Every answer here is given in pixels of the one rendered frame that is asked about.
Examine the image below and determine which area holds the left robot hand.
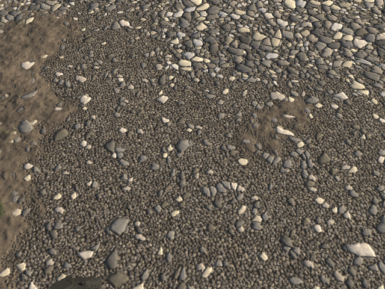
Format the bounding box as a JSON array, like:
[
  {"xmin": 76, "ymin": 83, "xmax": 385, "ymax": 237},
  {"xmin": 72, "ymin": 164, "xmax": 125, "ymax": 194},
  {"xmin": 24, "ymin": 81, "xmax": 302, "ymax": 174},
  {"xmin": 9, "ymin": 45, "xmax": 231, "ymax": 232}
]
[{"xmin": 50, "ymin": 276, "xmax": 102, "ymax": 289}]

